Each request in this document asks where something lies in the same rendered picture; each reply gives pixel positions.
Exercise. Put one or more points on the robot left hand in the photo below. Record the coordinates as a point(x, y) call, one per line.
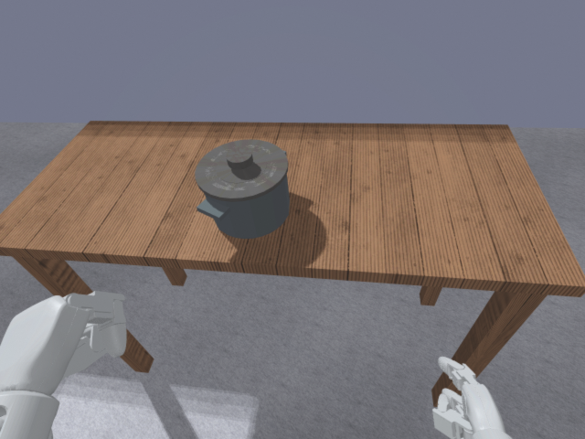
point(58, 337)

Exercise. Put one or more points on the lid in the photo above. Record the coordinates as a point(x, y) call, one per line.
point(217, 180)

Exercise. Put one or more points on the robot right hand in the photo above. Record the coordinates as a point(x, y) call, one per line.
point(459, 417)

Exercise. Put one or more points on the robot left forearm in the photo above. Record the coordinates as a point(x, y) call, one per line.
point(27, 414)

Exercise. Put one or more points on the table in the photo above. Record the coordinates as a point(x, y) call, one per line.
point(435, 205)

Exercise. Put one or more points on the knob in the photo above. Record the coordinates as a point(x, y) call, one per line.
point(239, 158)

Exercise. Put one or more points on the pot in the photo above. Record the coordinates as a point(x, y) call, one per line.
point(251, 218)

